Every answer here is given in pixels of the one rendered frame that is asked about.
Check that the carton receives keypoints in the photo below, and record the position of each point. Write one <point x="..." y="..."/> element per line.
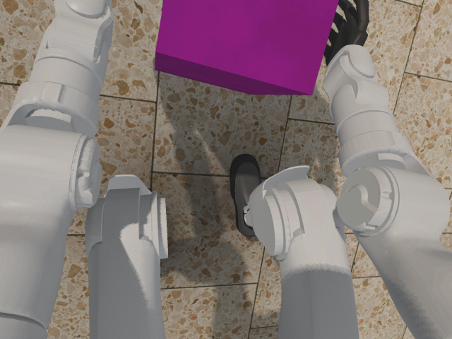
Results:
<point x="258" y="47"/>

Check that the robot left upper arm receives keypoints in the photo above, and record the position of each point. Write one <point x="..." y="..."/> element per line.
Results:
<point x="46" y="175"/>

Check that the left robot thigh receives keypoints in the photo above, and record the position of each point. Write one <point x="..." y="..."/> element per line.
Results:
<point x="124" y="268"/>

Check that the robot right upper arm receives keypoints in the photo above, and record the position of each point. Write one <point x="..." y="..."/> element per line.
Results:
<point x="398" y="217"/>

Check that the left robot forearm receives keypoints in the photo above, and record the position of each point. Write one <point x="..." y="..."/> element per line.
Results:
<point x="69" y="70"/>

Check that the right robot forearm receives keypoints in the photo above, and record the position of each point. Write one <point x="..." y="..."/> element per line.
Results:
<point x="364" y="123"/>

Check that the robot right foot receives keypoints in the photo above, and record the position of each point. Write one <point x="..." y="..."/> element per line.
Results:
<point x="244" y="178"/>

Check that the robot right hand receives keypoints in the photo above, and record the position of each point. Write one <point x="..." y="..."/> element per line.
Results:
<point x="351" y="32"/>

